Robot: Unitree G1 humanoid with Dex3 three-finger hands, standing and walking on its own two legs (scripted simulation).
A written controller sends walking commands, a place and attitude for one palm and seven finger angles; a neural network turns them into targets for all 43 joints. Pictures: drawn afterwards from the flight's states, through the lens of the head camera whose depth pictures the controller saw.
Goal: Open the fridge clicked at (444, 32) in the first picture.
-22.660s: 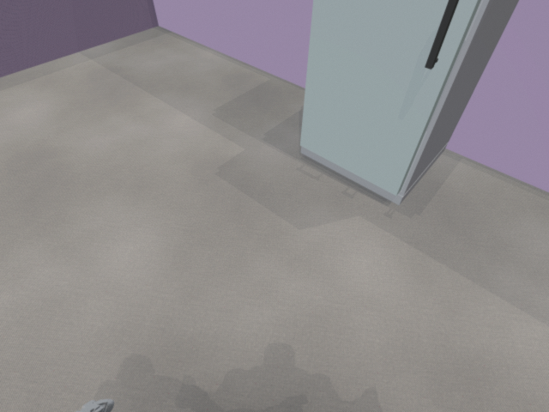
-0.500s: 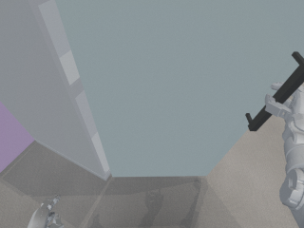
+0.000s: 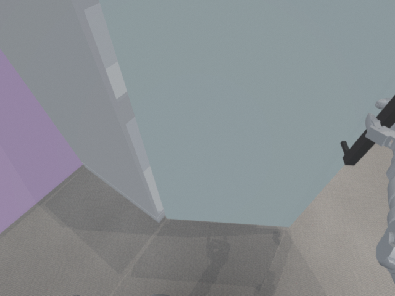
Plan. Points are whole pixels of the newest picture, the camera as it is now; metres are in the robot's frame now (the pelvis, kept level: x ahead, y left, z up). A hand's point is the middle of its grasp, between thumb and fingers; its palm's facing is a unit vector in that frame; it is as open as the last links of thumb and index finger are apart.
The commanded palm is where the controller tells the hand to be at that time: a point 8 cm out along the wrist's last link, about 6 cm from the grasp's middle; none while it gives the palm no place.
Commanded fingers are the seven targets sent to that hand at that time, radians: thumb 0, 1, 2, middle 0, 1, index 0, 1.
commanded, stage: stop walking and hold the door back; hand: right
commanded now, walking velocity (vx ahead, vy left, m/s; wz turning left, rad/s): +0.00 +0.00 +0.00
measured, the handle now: (375, 118) +0.50 -0.29 +0.10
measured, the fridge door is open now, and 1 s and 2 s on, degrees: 59 60 60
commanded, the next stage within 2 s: loosen the grip on the handle in 0.08 s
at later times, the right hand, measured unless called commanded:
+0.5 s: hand (384, 139) +0.44 -0.29 +0.11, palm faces +0.35 +0.92 -0.19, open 10.5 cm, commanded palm +0.41 -0.33 +0.12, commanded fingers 0.00 0.55 -0.20 0.36 1.28 0.36 1.28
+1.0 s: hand out of the picture +0.45 -0.33 +0.09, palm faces +0.39 +0.90 -0.19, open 14.6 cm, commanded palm +0.40 -0.37 +0.11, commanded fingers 0.00 0.55 -0.20 0.25 1.15 0.25 1.15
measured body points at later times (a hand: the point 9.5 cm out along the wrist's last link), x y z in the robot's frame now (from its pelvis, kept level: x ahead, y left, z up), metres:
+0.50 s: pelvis -0.02 +0.03 -0.01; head +0.05 +0.01 +0.44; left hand +0.04 +0.33 -0.10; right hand +0.42 -0.34 +0.12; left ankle +0.00 +0.15 -0.73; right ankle +0.02 -0.09 -0.73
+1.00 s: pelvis +0.03 +0.02 -0.01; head +0.09 +0.00 +0.44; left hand +0.10 +0.28 -0.12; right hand +0.42 -0.37 +0.10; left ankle +0.00 +0.15 -0.73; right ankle +0.02 -0.09 -0.73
